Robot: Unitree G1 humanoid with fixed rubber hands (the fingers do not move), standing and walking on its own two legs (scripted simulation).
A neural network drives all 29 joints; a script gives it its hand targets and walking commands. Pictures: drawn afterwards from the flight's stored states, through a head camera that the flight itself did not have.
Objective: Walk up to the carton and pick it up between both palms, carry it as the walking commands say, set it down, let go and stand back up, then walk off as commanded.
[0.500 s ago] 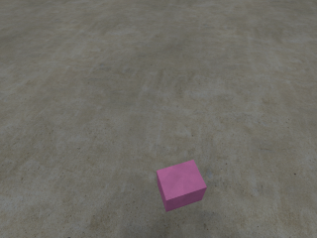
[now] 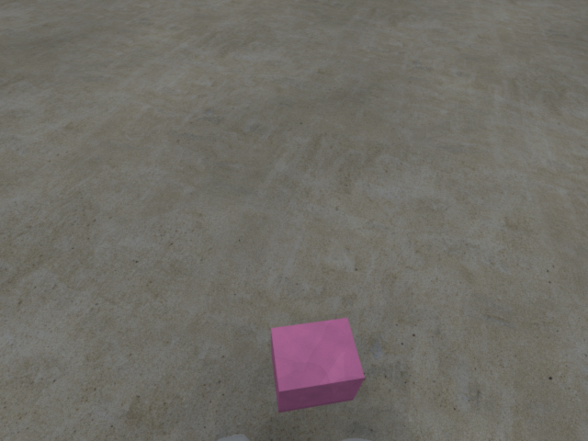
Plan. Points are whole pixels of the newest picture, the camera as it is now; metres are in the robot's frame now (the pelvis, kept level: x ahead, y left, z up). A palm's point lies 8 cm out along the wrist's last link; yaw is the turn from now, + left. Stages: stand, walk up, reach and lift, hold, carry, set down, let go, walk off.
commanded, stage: walk up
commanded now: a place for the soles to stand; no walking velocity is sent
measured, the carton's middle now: (313, 365) +0.47 -0.05 -0.62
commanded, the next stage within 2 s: stand in 1.86 s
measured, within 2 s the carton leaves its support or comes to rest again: neither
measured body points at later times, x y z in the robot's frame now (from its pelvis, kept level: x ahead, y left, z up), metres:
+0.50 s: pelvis +0.07 -0.10 -0.01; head +0.10 -0.10 +0.43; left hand +0.11 +0.23 -0.12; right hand +0.21 -0.41 -0.12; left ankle +0.07 +0.03 -0.69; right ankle +0.08 -0.20 -0.69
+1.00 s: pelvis +0.07 -0.11 +0.01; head +0.11 -0.12 +0.46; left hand +0.09 +0.21 -0.11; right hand +0.27 -0.37 -0.12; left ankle +0.09 +0.03 -0.69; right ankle +0.08 -0.21 -0.69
